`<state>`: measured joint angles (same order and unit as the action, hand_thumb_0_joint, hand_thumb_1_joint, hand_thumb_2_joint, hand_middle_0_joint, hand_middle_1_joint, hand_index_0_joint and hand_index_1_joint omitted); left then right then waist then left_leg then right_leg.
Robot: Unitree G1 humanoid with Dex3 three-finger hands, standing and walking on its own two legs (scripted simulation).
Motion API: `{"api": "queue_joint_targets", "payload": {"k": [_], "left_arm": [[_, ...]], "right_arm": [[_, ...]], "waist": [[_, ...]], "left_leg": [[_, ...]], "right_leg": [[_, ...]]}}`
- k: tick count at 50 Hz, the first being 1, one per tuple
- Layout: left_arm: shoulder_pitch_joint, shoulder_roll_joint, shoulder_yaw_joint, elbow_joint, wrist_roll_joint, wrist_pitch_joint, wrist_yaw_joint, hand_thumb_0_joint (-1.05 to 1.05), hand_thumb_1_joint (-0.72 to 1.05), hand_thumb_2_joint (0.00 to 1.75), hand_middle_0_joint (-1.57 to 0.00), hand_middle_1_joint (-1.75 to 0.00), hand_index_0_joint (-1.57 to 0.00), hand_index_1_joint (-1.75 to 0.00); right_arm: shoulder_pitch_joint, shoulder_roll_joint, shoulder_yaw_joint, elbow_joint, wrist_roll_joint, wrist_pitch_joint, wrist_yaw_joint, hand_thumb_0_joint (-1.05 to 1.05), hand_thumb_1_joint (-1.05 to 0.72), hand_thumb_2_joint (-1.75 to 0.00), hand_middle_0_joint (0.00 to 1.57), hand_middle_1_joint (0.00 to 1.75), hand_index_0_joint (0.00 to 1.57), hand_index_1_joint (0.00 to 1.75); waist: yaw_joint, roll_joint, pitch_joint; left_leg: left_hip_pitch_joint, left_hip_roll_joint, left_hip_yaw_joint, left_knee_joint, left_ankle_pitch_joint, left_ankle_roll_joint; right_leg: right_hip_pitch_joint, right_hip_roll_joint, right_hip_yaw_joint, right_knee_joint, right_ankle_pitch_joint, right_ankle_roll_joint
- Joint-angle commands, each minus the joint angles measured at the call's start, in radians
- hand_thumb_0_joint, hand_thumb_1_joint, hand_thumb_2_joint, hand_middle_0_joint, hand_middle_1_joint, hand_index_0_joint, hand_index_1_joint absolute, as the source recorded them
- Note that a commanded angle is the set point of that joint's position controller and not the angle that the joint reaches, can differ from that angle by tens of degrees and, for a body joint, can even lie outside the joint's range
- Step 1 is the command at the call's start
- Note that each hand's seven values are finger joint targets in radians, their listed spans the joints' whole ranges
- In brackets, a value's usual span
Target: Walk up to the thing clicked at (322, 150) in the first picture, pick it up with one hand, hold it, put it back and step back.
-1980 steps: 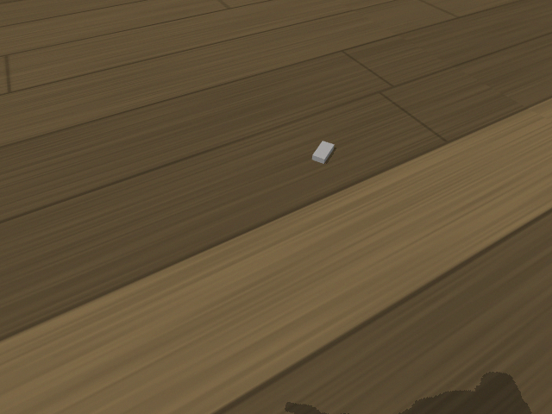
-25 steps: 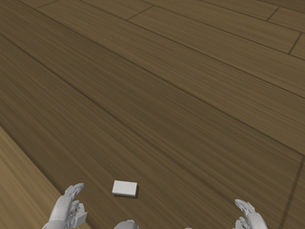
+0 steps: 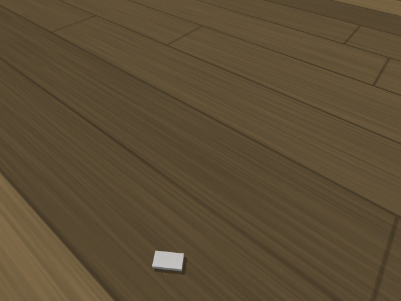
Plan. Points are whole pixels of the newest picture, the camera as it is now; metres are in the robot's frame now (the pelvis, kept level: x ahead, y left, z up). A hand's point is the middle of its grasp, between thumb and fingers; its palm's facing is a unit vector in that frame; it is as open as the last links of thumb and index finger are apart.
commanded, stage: stand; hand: left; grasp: from above
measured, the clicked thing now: (168, 260) +0.41 +0.18 -0.76
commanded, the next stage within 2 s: step back in 1.90 s
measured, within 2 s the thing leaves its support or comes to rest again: neither
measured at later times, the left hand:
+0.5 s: hand out of the picture +0.06 +0.22 -0.16, palm faces +0.02 -0.95 -0.32, open 7.3 cm
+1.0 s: hand out of the picture +0.07 +0.22 -0.15, palm faces +0.01 -0.94 -0.33, open 7.3 cm
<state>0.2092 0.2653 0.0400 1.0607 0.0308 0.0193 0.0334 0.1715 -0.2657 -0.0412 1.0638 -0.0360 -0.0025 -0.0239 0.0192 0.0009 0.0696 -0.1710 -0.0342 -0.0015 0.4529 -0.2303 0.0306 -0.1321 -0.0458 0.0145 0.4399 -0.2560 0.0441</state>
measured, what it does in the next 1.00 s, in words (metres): stands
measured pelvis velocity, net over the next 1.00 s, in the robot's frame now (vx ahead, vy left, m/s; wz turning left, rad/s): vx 0.00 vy -0.02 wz -0.01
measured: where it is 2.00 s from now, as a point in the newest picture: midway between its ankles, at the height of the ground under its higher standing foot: outside the picture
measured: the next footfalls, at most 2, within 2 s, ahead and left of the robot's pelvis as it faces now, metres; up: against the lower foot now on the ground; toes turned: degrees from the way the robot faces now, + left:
none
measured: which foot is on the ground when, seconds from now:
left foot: down 0.00-1.00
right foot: down 0.00-1.00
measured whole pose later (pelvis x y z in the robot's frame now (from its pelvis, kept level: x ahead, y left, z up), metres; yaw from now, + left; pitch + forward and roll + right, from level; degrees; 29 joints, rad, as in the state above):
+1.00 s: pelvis +0.00 -0.02 +0.01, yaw +0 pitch -3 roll +0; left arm 0.11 0.30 0.03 1.15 0.02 0.00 0.01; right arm 0.11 -0.32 -0.01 1.15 -0.02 -0.01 -0.01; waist 0.00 0.01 0.06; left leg -0.11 0.00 -0.01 0.34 -0.18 0.00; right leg -0.08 -0.02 0.01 0.33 -0.20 0.02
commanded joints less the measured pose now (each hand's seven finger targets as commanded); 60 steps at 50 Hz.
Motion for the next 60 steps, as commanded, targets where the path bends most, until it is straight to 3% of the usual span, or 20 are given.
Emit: {"api": "queue_joint_targets", "payload": {"k": [1,6,10,14,20,24,28,40,50,54,57,60], "left_arm": [[-0.044,0.179,0.033,-0.029,-0.001,-0.03,0.013,0.0,0.9,0.9,-0.2,-0.3,-0.2,-0.3],[-0.058,0.187,0.03,-0.001,-0.003,-0.035,0.011,0.0,0.9,0.9,-0.2,-0.3,-0.2,-0.3],[-0.073,0.193,0.029,0.013,-0.003,-0.032,0.011,0.0,0.9,0.9,-0.2,-0.3,-0.2,-0.3],[-0.084,0.203,0.028,0.019,-0.004,-0.034,0.008,0.0,0.9,0.9,-0.2,-0.3,-0.2,-0.3],[-0.098,0.212,0.029,0.027,-0.008,-0.04,0.007,0.0,0.9,0.9,-0.2,-0.3,-0.2,-0.3],[-0.107,0.221,0.029,0.032,-0.008,-0.037,0.002,0.0,0.9,0.9,-0.2,-0.3,-0.2,-0.3],[-0.122,0.224,0.032,0.031,-0.01,-0.039,0.001,0.0,0.9,0.9,-0.2,-0.3,-0.2,-0.3],[-0.133,0.234,0.027,0.044,-0.015,-0.039,-0.006,0.0,0.9,0.9,-0.2,-0.3,-0.2,-0.3],[-0.143,0.243,0.024,0.035,-0.016,-0.043,-0.011,0.0,0.9,0.9,-0.2,-0.3,-0.2,-0.3],[-0.147,0.244,0.024,0.034,-0.016,-0.042,-0.009,0.0,0.9,0.9,-0.2,-0.3,-0.2,-0.3],[-0.149,0.251,0.024,0.027,-0.017,-0.045,-0.01,0.0,0.9,0.9,-0.2,-0.3,-0.2,-0.3],[-0.142,0.252,0.023,0.034,-0.019,-0.044,-0.012,0.0,0.9,0.9,-0.2,-0.3,-0.2,-0.3]], "right_arm": [[-0.036,-0.202,-0.043,-0.043,0.006,-0.03,-0.015,0.0,-0.9,-0.9,0.2,0.3,0.2,0.3],[-0.038,-0.199,-0.038,-0.016,0.009,-0.028,-0.013,0.0,-0.9,-0.9,0.2,0.3,0.2,0.3],[-0.055,-0.202,-0.034,-0.007,0.01,-0.024,-0.01,0.0,-0.9,-0.9,0.2,0.3,0.2,0.3],[-0.058,-0.206,-0.029,-0.001,0.012,-0.023,-0.006,0.0,-0.9,-0.9,0.2,0.3,0.2,0.3],[-0.065,-0.215,-0.024,0.01,0.013,-0.025,-0.005,0.0,-0.9,-0.9,0.2,0.3,0.2,0.3],[-0.089,-0.222,-0.019,0.011,0.015,-0.023,-0.004,0.0,-0.9,-0.9,0.2,0.3,0.2,0.3],[-0.082,-0.234,-0.017,0.015,0.016,-0.03,-0.007,0.0,-0.9,-0.9,0.2,0.3,0.2,0.3],[-0.086,-0.241,-0.01,0.027,0.018,-0.027,-0.003,0.0,-0.9,-0.9,0.2,0.3,0.2,0.3],[-0.091,-0.248,-0.004,0.028,0.02,-0.031,0.0,0.0,-0.9,-0.9,0.2,0.3,0.2,0.3],[-0.103,-0.254,-0.008,0.026,0.019,-0.027,0.0,0.0,-0.9,-0.9,0.2,0.3,0.2,0.3],[-0.093,-0.26,-0.007,0.029,0.02,-0.03,0.001,0.0,-0.9,-0.9,0.2,0.3,0.2,0.3],[-0.095,-0.258,-0.007,0.032,0.02,-0.029,0.001,0.0,-0.9,-0.9,0.2,0.3,0.2,0.3]], "waist": [[-0.005,0.013,-0.055],[-0.008,-0.006,-0.054],[-0.01,-0.006,-0.026],[-0.015,-0.007,-0.028],[-0.016,0.002,-0.053],[-0.011,-0.004,-0.041],[-0.014,0.002,-0.081],[-0.02,-0.023,-0.058],[-0.02,-0.012,-0.065],[-0.019,-0.016,-0.075],[-0.022,0.007,-0.096],[-0.02,-0.006,-0.086]], "left_leg": [[0.033,0.125,-0.135,-0.155,0.096,0.002],[0.058,0.122,-0.115,-0.148,0.159,-0.004],[0.033,0.121,-0.119,-0.167,0.076,-0.007],[0.04,0.121,-0.113,-0.169,0.081,-0.009],[0.064,0.13,-0.102,-0.155,0.16,-0.008],[0.05,0.13,-0.108,-0.176,0.087,-0.011],[0.071,0.142,-0.103,-0.16,0.202,-0.004],[0.066,0.142,-0.101,-0.173,0.152,-0.011],[0.077,0.149,-0.098,-0.169,0.204,-0.013],[0.073,0.148,-0.098,-0.17,0.176,-0.012],[0.083,0.153,-0.095,-0.163,0.222,-0.011],[0.087,0.152,-0.093,-0.17,0.172,-0.012]], "right_leg": [[0.01,-0.048,0.048,-0.085,0.123,-0.051],[0.023,-0.062,0.061,-0.113,0.159,-0.052],[0.017,-0.058,0.058,-0.133,0.109,-0.05],[0.011,-0.06,0.062,-0.145,0.109,-0.052],[0.039,-0.069,0.07,-0.151,0.167,-0.053],[0.024,-0.063,0.069,-0.16,0.108,-0.056],[0.057,-0.073,0.075,-0.143,0.204,-0.058],[0.035,-0.067,0.073,-0.163,0.147,-0.057],[0.036,-0.071,0.075,-0.163,0.192,-0.057],[0.036,-0.069,0.073,-0.169,0.165,-0.057],[0.056,-0.073,0.075,-0.159,0.219,-0.058],[0.038,-0.072,0.081,-0.167,0.176,-0.06]]}}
